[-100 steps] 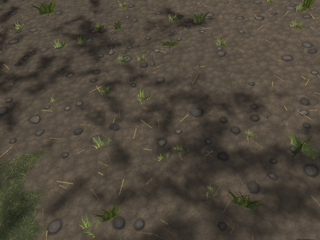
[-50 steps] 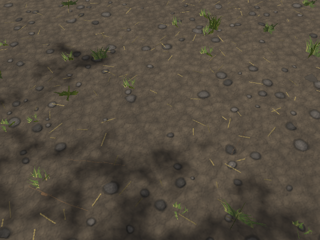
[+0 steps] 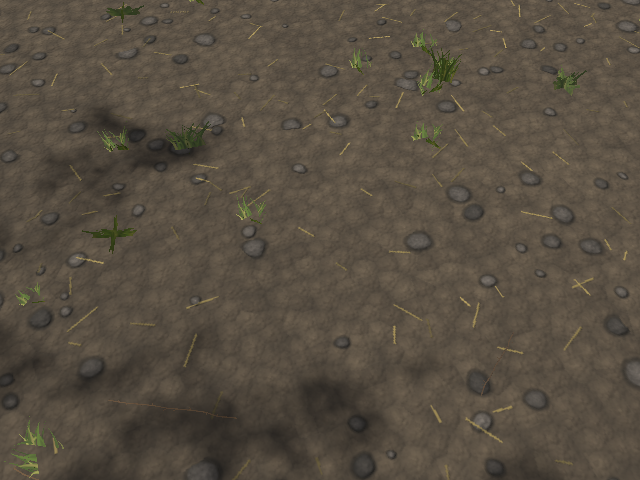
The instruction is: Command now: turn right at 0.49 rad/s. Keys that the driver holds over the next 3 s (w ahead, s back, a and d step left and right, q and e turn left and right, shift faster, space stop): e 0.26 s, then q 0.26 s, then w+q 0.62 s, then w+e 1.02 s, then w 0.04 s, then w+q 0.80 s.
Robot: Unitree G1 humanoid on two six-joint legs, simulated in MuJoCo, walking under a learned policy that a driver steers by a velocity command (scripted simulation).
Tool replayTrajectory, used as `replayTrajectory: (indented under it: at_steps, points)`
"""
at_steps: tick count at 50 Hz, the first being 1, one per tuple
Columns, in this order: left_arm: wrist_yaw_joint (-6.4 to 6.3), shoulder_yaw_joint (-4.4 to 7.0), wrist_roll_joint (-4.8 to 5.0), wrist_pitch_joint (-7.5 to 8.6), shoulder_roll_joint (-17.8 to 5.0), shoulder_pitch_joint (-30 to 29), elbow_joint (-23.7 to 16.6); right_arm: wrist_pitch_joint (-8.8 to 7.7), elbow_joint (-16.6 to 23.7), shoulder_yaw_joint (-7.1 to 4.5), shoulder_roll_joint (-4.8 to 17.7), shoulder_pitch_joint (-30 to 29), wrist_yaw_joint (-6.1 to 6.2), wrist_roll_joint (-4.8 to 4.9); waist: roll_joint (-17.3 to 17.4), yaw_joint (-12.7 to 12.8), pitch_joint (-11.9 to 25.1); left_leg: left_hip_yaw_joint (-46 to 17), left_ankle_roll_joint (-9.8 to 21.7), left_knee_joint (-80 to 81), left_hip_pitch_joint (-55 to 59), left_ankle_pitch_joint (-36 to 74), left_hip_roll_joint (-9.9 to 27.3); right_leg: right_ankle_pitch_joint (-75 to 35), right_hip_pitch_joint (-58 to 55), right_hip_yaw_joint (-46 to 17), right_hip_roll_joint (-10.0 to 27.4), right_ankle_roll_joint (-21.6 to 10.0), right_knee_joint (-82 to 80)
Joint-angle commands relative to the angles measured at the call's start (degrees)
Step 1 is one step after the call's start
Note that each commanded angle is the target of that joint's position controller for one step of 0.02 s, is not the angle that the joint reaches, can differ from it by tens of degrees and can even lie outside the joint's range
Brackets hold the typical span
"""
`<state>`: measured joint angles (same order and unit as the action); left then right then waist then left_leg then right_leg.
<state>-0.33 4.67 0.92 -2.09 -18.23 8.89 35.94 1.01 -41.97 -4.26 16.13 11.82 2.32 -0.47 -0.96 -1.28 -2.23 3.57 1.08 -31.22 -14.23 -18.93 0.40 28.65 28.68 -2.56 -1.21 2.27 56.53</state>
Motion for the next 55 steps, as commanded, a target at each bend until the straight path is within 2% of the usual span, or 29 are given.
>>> replayTrajectory:
  at_steps: [1,4,7,8,9,10,11,13,15,19,21,23,26,28,29,30,32,34,36,38,39,40,41,42,43,46,51,53,55]
  points:
    - [0.62,0.26,0.42,0.28,-2.14,-2.59,-5.37,-0.43,4.15,-2.66,10.17,-3.39,0.48,0.5,7.81,-0.2,4.37,-11.21,11.46,8.26,10.67,39.84,16.37,-2.26,5.64,1.26,3.79,1.21,-2.14]
    - [1.89,0.59,0.96,0.1,-3.07,-2.39,-6.07,0.45,3.54,-3.08,10.92,-2.47,0.22,1.04,10.84,-0.8,6.51,-5.83,9.72,6.71,9.89,37.79,15.13,-6.44,-3.49,5.43,1.84,0.4,-13.46]
    - [1.58,2.18,0.22,-0.43,-5.21,3.4,-4.62,-0.44,2.42,-2.71,9.58,-1.22,-0.4,2.44,7.7,2.27,8.14,-0.57,4.49,-3.08,4.4,28.39,12.88,-20.78,-17.89,6.83,-1.28,-3.53,-30.3]
    - [0.71,3.68,0.2,-0.36,-10.02,5.96,-5.12,-1.0,2.41,-2.24,7.69,0.95,-0.8,0.62,-2.52,2.54,9.26,3.65,-0.76,-15.43,-7.2,13.21,8.68,-40.35,-29.03,-4.82,5.68,-7.24,-32.27]
    - [0.37,4.51,-1.73,0.18,-16.88,6.45,-7.05,-1.41,6.17,-0.7,4.38,-2.03,-0.91,-2.09,-17.6,2.32,11.21,1.62,-5.21,-30.95,-23.89,-21.03,-0.09,-59.41,-33.88,-29.63,22.8,-20.25,-32.93]
    - [1.02,3.43,-2.69,1.44,-12.93,8.34,-6.58,-1.41,6.06,-1.59,7.45,-6.0,-0.8,-0.82,-9.07,6.47,15.15,-7.66,-5.48,-39.46,-24.32,-22.6,-0.09,-54.89,-31.41,-30.51,24.26,-24.91,-34.74]
    - [1.08,2.76,-2.42,2.36,-11.6,5.58,-6.14,-1.1,5.99,-1.83,8.17,-6.43,-0.69,0.64,-6.35,4.42,10.92,-8.48,-4.89,-40.96,-25.17,-17.81,0.9,-49.72,-28.01,-24.79,20.9,-22.23,-35.0]
    - [0.24,2.1,-0.27,2.32,-8.98,0.26,-6.15,-0.51,4.38,-2.25,8.68,-5.16,0.33,-0.08,-3.45,1.73,7.08,-8.91,-5.02,-36.13,-24.57,-8.85,2.37,-40.55,-23.17,-18.75,15.05,-16.44,-35.35]
    - [-0.43,0.94,-0.86,1.95,-6.94,-2.36,-6.34,-0.08,2.51,-2.16,8.07,-1.89,0.12,0.06,-4.76,-0.26,8.74,-7.12,-6.03,-35.79,-18.09,-3.88,1.34,-43.03,-19.14,-13.83,12.83,-15.45,-35.65]
    - [-0.88,-0.98,-1.95,2.46,-2.07,-2.52,-4.16,0.27,1.29,-0.21,3.49,-1.98,-0.41,0.56,-5.8,0.42,9.3,-6.56,-6.59,-20.05,-9.69,0.46,3.21,-36.33,-17.75,-8.36,10.62,-14.15,-36.55]
    - [-0.67,-1.12,-2.62,2.58,-2.19,-1.47,-2.52,0.27,1.54,0.29,3.29,-3.44,-0.91,0.58,-7.32,2.0,7.69,-5.9,-6.21,-13.07,-4.9,0.28,3.55,-28.76,-15.79,-8.39,11.03,-14.47,-37.96]
    - [-0.28,-0.81,-2.9,2.52,-3.88,-1.25,-1.33,0.25,1.93,-0.14,5.48,-4.06,-1.12,1.0,-7.39,2.64,5.01,-5.02,-5.4,-9.22,-3.16,-0.89,2.89,-21.43,-14.31,-10.13,12.14,-15.04,-38.76]
    - [-0.55,-0.33,-1.57,2.1,-5.62,-2.25,-0.38,-0.23,2.14,-0.37,6.62,-3.0,-1.25,0.94,-5.52,1.08,2.27,-3.49,-3.24,0.7,-1.5,4.74,1.61,-19.14,-14.64,-10.8,12.23,-13.63,-36.51]
    - [-1.04,-0.37,-1.78,2.32,-5.01,-0.24,0.16,-0.46,2.43,-0.2,7.59,-1.62,-1.15,0.34,-2.37,1.58,3.96,-6.46,-0.7,2.58,1.55,10.86,3.18,-6.4,-14.28,-9.22,9.73,-10.0,-34.67]
    - [-1.08,-0.31,-2.37,2.55,-4.39,0.41,-1.03,-0.51,1.56,-1.0,9.86,-0.71,-1.0,1.27,2.61,3.89,3.72,-8.18,2.21,0.6,0.33,3.62,3.4,3.13,-12.09,-5.43,5.42,-8.44,-33.37]
    - [-1.2,-0.24,-2.26,2.72,-4.39,-2.22,-1.59,-0.74,0.85,-1.25,8.78,1.66,-1.22,1.94,3.86,1.84,2.03,-11.28,5.21,3.44,-4.65,-11.93,3.38,7.55,-12.07,-1.84,3.16,-6.99,-30.25]
    - [-1.04,-0.17,-0.65,3.88,-2.63,-4.45,-2.67,-1.97,0.78,-1.13,8.39,3.95,-1.3,1.51,9.16,1.01,-1.76,-22.34,8.97,11.96,-8.48,-24.8,8.38,6.04,-9.4,1.58,1.16,-5.87,-21.92]
    - [-0.02,-0.3,-0.03,5.87,-0.33,-4.76,-3.38,-2.95,0.97,-1.54,9.91,4.73,-1.34,1.6,15.67,1.29,-2.75,-34.41,12.29,17.94,-3.1,-25.89,12.16,-0.21,-4.88,2.87,-2.6,-5.29,-17.54]
    - [1.12,0.06,0.3,7.73,-0.64,-3.93,-2.98,-2.94,2.22,-1.55,9.5,3.44,-1.16,2.1,14.52,1.95,-1.27,-35.41,11.93,16.64,0.95,-18.95,12.19,-0.53,-5.08,0.65,-1.39,-6.36,-21.84]
    - [1.69,0.8,0.38,8.54,-1.21,1.97,-0.33,-2.15,4.97,-1.23,8.35,-2.13,-1.19,2.62,11.39,5.65,1.38,-29.04,8.17,12.75,-5.45,-11.16,7.24,-11.33,-20.46,0.73,0.29,-7.0,-34.07]
    - [1.49,1.82,-0.62,8.52,-4.13,6.4,1.09,-2.17,7.04,-0.46,5.41,-4.83,-1.13,2.5,5.76,7.51,3.25,-22.3,4.7,3.87,-13.72,-6.14,2.89,-10.32,-30.84,-4.76,5.09,-7.57,-35.62]
    - [1.32,2.93,-1.38,8.37,-7.65,12.64,2.48,-2.67,9.05,0.38,2.48,-6.03,-1.12,2.53,-6.0,9.04,4.74,-13.23,1.29,-12.55,-25.06,-4.99,-3.39,-6.31,-41.39,-18.87,13.97,-11.16,-41.13]
    - [1.45,3.27,-1.42,8.24,-8.62,14.02,3.16,-3.1,10.1,-0.33,5.6,-4.53,-1.19,2.36,-10.01,7.91,1.23,-12.43,0.28,-23.75,-34.44,-13.06,-2.13,-14.38,-41.68,-29.19,23.9,-16.38,-42.0]
    - [1.19,2.31,-1.08,8.25,-5.5,13.63,3.03,-3.21,8.6,-1.02,7.03,-1.53,-1.49,2.45,-4.61,6.19,-0.06,-14.54,0.31,-31.12,-37.04,-11.65,0.2,-20.78,-41.75,-26.4,24.14,-17.28,-40.72]
    - [0.88,2.0,-1.01,8.17,-4.42,13.0,2.91,-3.18,8.0,-0.94,6.29,-0.44,-1.87,2.65,-3.06,5.17,-0.17,-14.44,0.37,-34.13,-38.69,-7.49,1.2,-22.94,-42.28,-21.48,22.26,-15.83,-40.81]
    - [0.32,1.28,-1.16,7.45,-3.21,11.07,3.61,-3.15,8.77,-0.34,4.13,-4.03,-3.36,2.72,-4.05,5.19,-1.97,-10.38,-0.07,-33.02,-38.26,1.23,3.96,-33.13,-37.82,-7.23,16.94,-11.55,-43.2]
    - [-0.66,1.41,-1.04,7.02,-6.36,10.09,5.52,-3.7,12.18,1.7,0.2,-11.73,-5.34,2.26,-3.33,6.35,-3.59,-3.42,-1.93,-16.86,-28.9,12.66,3.96,-35.64,-28.6,4.97,13.71,-10.52,-46.47]
    - [-0.71,1.6,-0.53,7.02,-7.93,11.07,6.7,-3.9,12.97,1.76,0.65,-14.06,-6.01,2.21,-3.78,6.59,-3.61,-0.55,-0.9,-10.97,-23.81,14.37,2.63,-38.73,-27.73,7.79,14.08,-9.89,-46.35]
    - [-0.68,1.84,0.01,6.94,-9.45,11.5,7.61,-3.71,13.45,0.96,2.67,-14.08,-6.34,2.2,-4.78,5.04,-2.22,1.41,1.43,-7.79,-18.69,13.71,0.45,-52.69,-29.51,10.21,15.1,-9.0,-43.07]
